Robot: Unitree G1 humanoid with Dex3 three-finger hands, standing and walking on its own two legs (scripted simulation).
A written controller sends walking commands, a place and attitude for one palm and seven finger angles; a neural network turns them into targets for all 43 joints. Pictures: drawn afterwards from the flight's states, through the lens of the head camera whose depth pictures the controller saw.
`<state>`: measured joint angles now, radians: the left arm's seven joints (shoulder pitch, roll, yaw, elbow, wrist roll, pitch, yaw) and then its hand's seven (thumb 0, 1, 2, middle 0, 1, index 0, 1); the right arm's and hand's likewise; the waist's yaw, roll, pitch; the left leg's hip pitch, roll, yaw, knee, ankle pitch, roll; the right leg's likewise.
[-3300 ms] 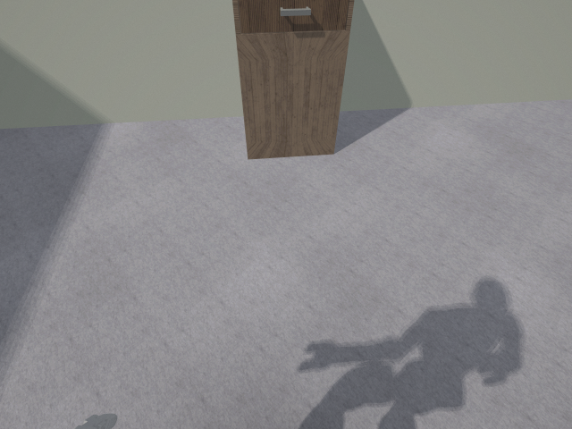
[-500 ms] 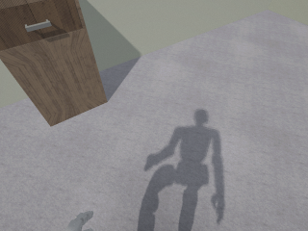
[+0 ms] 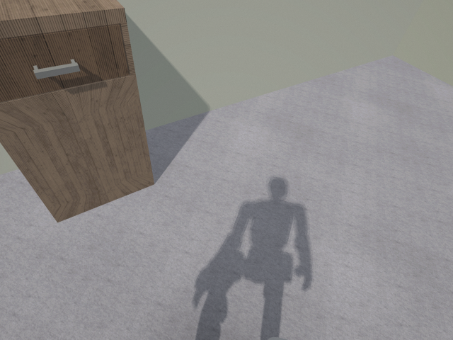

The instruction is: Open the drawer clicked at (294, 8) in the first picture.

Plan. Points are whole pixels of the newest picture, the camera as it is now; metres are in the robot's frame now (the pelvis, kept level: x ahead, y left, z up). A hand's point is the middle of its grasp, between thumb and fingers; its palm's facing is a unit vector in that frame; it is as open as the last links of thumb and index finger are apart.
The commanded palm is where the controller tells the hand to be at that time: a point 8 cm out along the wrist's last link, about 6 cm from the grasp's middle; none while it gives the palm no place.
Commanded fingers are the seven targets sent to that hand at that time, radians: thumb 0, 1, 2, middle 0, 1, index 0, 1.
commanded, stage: walk to a spot facing it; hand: left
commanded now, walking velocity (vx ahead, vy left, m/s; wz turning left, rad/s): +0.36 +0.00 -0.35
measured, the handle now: (56, 67) +0.82 +0.61 +0.00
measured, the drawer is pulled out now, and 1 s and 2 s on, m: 0.00 0.00 0.00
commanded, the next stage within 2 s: turn to face it in 0.34 s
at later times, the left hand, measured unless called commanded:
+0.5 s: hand (194, 247) +0.36 +0.10 -0.18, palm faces -0.15 -0.97 -0.19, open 7.3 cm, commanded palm none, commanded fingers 0.00 0.90 0.90 -0.20 -0.30 -0.20 -0.30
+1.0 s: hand (163, 245) +0.36 +0.18 -0.19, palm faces +0.13 -0.97 -0.21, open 7.3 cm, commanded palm none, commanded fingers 0.00 0.90 0.90 -0.20 -0.30 -0.20 -0.30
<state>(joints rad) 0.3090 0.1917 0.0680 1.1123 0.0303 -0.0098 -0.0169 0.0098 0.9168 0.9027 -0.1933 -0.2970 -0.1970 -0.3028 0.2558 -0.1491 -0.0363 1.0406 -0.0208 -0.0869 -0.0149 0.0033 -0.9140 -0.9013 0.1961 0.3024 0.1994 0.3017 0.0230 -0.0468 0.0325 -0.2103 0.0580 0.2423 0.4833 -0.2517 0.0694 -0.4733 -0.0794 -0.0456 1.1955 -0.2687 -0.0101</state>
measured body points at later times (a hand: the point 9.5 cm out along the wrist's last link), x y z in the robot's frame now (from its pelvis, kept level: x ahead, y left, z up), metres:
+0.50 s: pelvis +0.22 -0.06 -0.02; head +0.25 -0.07 +0.43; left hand +0.37 +0.15 -0.16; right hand +0.09 -0.24 -0.18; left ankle +0.10 +0.09 -0.64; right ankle +0.28 -0.13 -0.74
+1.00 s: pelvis +0.33 -0.03 -0.01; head +0.37 +0.00 +0.43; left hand +0.36 +0.23 -0.18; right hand +0.44 -0.27 -0.14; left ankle +0.37 +0.05 -0.74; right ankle +0.29 -0.16 -0.67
